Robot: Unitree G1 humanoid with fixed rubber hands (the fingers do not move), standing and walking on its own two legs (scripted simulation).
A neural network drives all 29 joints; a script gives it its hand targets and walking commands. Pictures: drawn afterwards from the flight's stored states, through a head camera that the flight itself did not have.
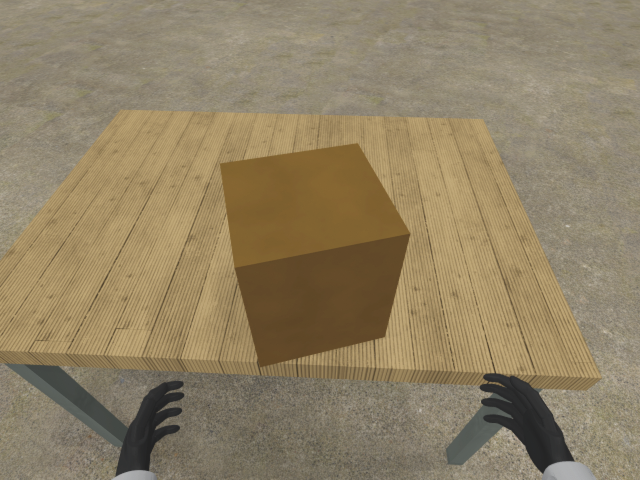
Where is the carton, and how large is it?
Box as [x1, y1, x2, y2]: [220, 143, 409, 366]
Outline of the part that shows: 357,143 220,163 234,267 260,366 384,336 409,237 409,232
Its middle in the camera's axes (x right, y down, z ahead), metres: -0.02 +0.02 +0.60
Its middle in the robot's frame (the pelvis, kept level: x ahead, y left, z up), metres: +0.44 +0.03 +0.02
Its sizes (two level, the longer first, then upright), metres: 0.210 0.200 0.250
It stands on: a table, 0.67 m high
